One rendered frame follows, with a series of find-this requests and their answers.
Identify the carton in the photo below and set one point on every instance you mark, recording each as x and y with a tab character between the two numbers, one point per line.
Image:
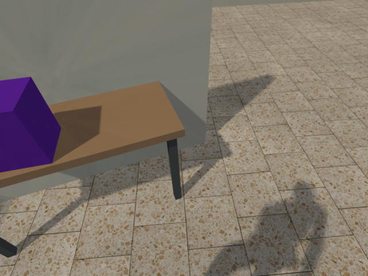
29	132

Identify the table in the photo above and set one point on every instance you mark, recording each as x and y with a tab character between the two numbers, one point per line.
105	125

